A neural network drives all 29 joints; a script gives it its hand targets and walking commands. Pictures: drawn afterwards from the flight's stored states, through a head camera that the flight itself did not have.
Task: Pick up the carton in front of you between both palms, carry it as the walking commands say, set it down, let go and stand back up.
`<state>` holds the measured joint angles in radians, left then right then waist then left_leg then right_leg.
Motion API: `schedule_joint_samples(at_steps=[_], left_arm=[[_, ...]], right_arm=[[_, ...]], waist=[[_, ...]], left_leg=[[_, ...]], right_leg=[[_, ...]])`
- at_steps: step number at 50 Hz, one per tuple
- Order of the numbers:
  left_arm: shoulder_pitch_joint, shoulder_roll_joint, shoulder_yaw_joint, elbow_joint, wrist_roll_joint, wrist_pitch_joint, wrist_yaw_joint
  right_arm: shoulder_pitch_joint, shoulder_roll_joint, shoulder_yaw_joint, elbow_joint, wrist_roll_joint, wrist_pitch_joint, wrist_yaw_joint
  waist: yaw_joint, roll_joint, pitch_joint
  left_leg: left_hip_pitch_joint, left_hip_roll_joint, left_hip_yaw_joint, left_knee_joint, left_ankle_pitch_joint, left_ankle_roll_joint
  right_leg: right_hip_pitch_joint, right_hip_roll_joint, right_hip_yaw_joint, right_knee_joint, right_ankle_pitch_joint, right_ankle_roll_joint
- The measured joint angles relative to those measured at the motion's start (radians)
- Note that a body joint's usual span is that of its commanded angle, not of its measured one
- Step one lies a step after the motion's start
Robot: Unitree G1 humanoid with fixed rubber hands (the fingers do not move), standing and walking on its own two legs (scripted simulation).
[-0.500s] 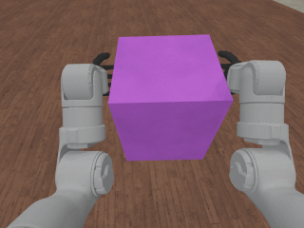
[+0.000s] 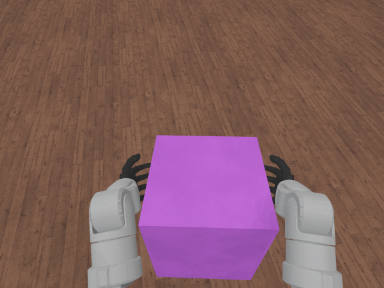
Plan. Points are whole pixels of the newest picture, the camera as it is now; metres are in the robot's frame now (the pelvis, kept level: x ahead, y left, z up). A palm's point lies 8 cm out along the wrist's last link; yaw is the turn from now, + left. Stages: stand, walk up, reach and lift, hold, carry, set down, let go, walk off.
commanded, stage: carry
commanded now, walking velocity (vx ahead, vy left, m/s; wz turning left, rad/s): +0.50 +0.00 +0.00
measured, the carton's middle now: (204, 209) +0.28 +0.00 -0.03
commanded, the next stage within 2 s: none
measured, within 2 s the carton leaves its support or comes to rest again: neither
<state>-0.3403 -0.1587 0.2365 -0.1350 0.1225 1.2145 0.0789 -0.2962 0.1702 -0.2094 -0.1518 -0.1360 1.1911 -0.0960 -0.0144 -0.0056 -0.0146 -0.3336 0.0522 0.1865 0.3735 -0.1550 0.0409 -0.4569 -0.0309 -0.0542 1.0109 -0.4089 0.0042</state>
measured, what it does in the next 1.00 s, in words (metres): walks ahead: right foot, then left foot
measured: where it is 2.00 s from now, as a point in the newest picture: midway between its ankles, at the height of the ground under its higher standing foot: (190, 180)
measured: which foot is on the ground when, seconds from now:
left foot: down 0.00-0.26, up 0.28-0.68, down 0.70-1.00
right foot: up 0.00-0.24, down 0.26-0.74, up 0.76-1.00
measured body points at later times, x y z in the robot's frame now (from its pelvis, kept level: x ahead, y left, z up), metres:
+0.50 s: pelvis +0.33 -0.02 +0.00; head +0.29 -0.03 +0.45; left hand +0.58 +0.14 +0.09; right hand +0.61 -0.16 +0.09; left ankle +0.35 +0.11 -0.70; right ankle +0.31 -0.10 -0.75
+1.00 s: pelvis +0.63 +0.03 +0.00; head +0.64 +0.05 +0.45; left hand +0.91 +0.18 +0.06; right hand +0.90 -0.12 +0.07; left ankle +0.60 +0.12 -0.75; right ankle +0.71 -0.10 -0.70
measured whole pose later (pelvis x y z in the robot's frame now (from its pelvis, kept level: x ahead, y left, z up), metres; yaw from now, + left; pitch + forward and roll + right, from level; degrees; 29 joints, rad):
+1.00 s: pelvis +0.63 +0.03 +0.00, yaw +0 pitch +4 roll -1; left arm -0.13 -0.13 0.08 -0.34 0.12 1.18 0.08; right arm -0.12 0.13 -0.10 -0.32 -0.10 1.16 -0.08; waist -0.02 -0.02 -0.06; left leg -0.19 0.07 0.23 0.33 -0.21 0.02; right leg -0.55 -0.07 -0.12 0.71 -0.22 0.02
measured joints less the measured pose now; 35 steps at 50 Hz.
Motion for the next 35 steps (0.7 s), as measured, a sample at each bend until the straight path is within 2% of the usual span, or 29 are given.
schedule_joint_samples(at_steps=[5,10,12,14,16,18,20,24,29,32,35], left_arm=[[0.164,0.023,-0.131,-0.147,-0.007,-0.046,-0.001],[0.242,0.03,-0.16,-0.215,-0.007,-0.049,-0.001],[0.25,0.031,-0.161,-0.225,-0.009,-0.039,-0.001],[0.24,0.03,-0.163,-0.21,-0.011,-0.035,-0.001],[0.22,0.029,-0.166,-0.162,-0.009,-0.033,-0.002],[0.211,0.028,-0.162,-0.138,-0.009,-0.018,-0.002],[0.214,0.028,-0.155,-0.143,-0.009,-0.005,-0.002],[0.198,0.027,-0.139,-0.168,-0.012,0.009,-0.001],[0.172,0.024,-0.132,-0.157,-0.011,0.015,-0.001],[0.171,0.024,-0.137,-0.137,-0.005,0.022,-0.001],[0.171,0.024,-0.139,-0.128,0.0,0.029,-0.001]], right_arm=[[0.131,-0.035,0.076,-0.13,0.048,-0.031,0.002],[0.187,-0.041,0.116,-0.17,0.047,-0.037,0.01],[0.194,-0.041,0.124,-0.18,0.042,-0.026,0.011],[0.192,-0.044,0.119,-0.183,0.037,-0.014,0.012],[0.186,-0.044,0.1,-0.164,0.032,0.0,0.012],[0.183,-0.041,0.093,-0.151,0.025,0.019,0.012],[0.176,-0.041,0.099,-0.146,0.021,0.032,0.013],[0.147,-0.039,0.101,-0.155,0.017,0.044,0.013],[0.132,-0.037,0.088,-0.153,0.015,0.049,0.013],[0.141,-0.038,0.083,-0.139,0.016,0.053,0.013],[0.143,-0.038,0.08,-0.128,0.018,0.054,0.014]], waist=[[-0.02,0.001,0.014],[-0.013,0.007,-0.062],[-0.009,0.016,-0.095],[0.002,0.033,-0.127],[0.018,0.051,-0.146],[0.027,0.04,-0.152],[0.035,0.031,-0.153],[0.044,0.017,-0.154],[0.04,0.005,-0.173],[0.037,0.003,-0.181],[0.035,-0.004,-0.175]], left_leg=[[0.136,0.004,0.0,-0.066,-0.063,-0.01],[0.291,0.008,0.0,-0.087,-0.171,-0.047],[0.34,0.019,-0.009,-0.04,-0.244,-0.067],[0.331,0.047,-0.027,0.126,-0.339,-0.078],[0.205,0.047,-0.095,0.45,-0.327,-0.072],[0.062,0.022,-0.126,0.699,-0.311,-0.051],[-0.052,0.022,-0.12,0.764,-0.253,-0.04],[-0.183,0.045,-0.1,0.562,-0.155,-0.047],[-0.222,0.058,-0.063,0.251,-0.007,-0.06],[-0.204,0.055,-0.033,0.159,0.068,-0.061],[-0.14,0.038,0.013,0.092,0.053,-0.049]], right_leg=[[-0.113,-0.026,-0.032,-0.213,0.099,0.01],[-0.089,-0.021,-0.096,-0.467,0.281,-0.002],[-0.038,-0.006,-0.137,-0.543,0.325,-0.013],[0.006,0.007,-0.168,-0.535,0.348,-0.054],[0.016,0.011,-0.183,-0.457,0.258,-0.085],[0.064,0.007,-0.188,-0.473,0.203,-0.088],[0.125,0.009,-0.187,-0.531,0.203,-0.074],[0.239,0.012,-0.176,-0.641,0.195,-0.064],[0.372,0.004,-0.163,-0.726,0.149,-0.032],[0.45,-0.003,-0.156,-0.741,0.094,-0.003],[0.505,-0.024,-0.14,-0.679,-0.004,0.033]])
